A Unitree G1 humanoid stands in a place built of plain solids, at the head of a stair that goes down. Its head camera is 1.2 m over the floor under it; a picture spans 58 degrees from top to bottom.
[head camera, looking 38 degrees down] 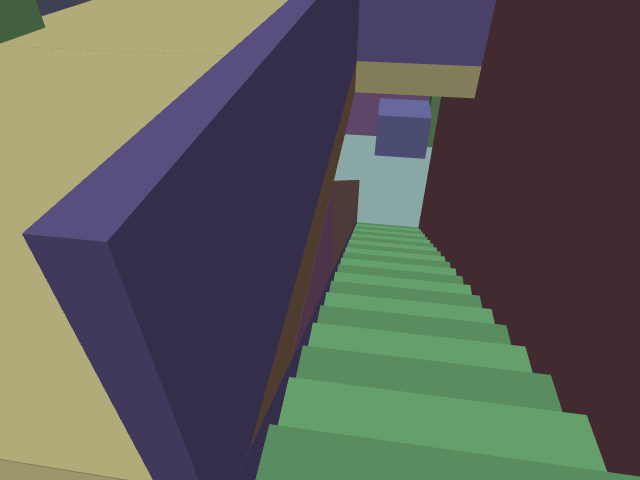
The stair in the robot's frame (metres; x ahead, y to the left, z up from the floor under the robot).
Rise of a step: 0.17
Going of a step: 0.30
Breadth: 1.16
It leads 8 degrees to the right of straight ahead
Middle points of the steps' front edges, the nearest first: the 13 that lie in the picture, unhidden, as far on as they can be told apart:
0.68 -0.40 -0.17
0.97 -0.44 -0.34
1.27 -0.49 -0.51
1.56 -0.53 -0.68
1.86 -0.57 -0.85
2.15 -0.62 -1.02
2.45 -0.66 -1.19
2.74 -0.70 -1.36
3.04 -0.75 -1.53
3.34 -0.79 -1.70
3.63 -0.83 -1.87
3.93 -0.88 -2.04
4.22 -0.92 -2.21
